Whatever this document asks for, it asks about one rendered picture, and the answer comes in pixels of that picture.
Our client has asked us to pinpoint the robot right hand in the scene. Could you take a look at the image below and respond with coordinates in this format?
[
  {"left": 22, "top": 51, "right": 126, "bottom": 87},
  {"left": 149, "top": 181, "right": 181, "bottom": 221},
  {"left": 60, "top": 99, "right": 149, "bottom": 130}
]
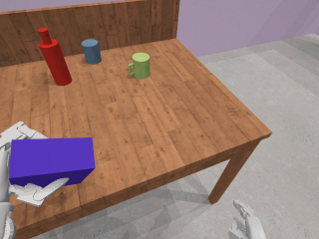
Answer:
[{"left": 228, "top": 199, "right": 267, "bottom": 239}]

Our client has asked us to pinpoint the sponge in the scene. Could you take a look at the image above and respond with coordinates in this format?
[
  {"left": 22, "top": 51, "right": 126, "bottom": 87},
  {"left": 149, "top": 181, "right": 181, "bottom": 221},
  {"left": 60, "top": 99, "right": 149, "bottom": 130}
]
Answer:
[{"left": 9, "top": 137, "right": 96, "bottom": 188}]

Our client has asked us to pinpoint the table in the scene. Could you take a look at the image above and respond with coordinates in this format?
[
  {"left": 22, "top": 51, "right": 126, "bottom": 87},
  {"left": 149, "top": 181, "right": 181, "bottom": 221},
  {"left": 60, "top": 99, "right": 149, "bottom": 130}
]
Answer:
[{"left": 0, "top": 0, "right": 272, "bottom": 239}]

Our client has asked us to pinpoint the left robot forearm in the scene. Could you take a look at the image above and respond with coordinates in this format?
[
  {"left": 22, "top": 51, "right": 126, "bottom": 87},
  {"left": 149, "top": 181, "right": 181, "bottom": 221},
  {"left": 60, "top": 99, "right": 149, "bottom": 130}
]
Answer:
[{"left": 0, "top": 202, "right": 17, "bottom": 239}]

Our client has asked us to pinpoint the robot left hand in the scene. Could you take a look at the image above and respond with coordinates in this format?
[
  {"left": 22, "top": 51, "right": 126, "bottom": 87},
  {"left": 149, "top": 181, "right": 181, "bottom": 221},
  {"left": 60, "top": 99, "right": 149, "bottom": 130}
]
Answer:
[{"left": 0, "top": 121, "right": 70, "bottom": 207}]

